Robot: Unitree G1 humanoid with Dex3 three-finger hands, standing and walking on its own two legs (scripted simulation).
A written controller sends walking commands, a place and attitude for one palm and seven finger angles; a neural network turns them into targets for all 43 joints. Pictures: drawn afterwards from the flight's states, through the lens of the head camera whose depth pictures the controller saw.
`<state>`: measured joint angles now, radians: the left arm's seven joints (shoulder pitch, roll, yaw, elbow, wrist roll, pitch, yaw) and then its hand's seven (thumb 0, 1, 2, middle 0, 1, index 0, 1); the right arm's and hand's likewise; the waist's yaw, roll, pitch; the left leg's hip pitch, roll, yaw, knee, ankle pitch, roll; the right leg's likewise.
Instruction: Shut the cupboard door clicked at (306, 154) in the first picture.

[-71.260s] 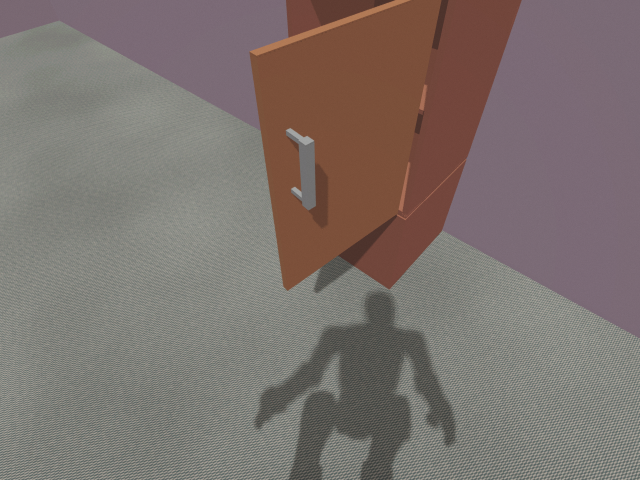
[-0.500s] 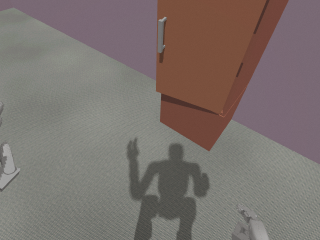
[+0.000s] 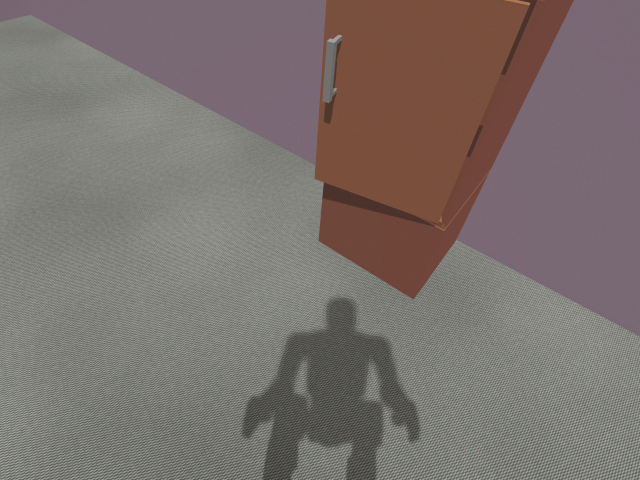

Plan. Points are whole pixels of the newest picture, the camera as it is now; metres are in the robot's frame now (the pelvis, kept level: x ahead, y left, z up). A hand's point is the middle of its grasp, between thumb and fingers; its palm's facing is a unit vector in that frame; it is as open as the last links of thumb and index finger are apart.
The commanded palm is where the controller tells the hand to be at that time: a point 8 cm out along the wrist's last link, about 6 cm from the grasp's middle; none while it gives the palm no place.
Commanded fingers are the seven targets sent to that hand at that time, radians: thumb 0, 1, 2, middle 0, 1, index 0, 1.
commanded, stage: let the arm hang, fingers relaxed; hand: left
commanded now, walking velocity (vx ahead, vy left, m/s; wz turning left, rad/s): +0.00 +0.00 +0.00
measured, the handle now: (332, 69) +1.01 +0.01 +0.04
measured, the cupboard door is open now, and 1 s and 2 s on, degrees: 11 11 11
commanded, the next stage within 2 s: look to check the result in 0.78 s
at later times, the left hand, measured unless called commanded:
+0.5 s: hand out of the picture -0.04 +0.18 -0.17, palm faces +0.01 -0.98 -0.19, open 7.4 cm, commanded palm none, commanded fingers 0.00 0.90 0.90 -0.20 -0.30 -0.20 -0.30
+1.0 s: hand out of the picture -0.01 +0.17 -0.16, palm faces +0.00 -0.98 -0.18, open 7.4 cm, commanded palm none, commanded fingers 0.00 0.90 0.90 -0.20 -0.30 -0.20 -0.30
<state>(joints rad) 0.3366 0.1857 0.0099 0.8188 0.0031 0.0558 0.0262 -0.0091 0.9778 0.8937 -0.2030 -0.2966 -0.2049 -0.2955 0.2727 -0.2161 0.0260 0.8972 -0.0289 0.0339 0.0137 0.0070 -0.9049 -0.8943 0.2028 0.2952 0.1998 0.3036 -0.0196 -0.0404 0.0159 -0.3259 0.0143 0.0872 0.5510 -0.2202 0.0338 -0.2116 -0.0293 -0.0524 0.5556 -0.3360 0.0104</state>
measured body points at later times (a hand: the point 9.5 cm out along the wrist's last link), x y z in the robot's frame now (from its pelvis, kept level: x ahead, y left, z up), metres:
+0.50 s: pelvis -0.01 +0.01 +0.01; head -0.01 +0.01 +0.46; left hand -0.03 +0.23 -0.15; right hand -0.03 -0.20 -0.16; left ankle +0.05 +0.10 -0.73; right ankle -0.02 -0.12 -0.73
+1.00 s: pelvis +0.01 +0.01 +0.01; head +0.02 +0.00 +0.46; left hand -0.01 +0.22 -0.15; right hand -0.02 -0.21 -0.15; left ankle +0.05 +0.10 -0.73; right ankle -0.02 -0.12 -0.73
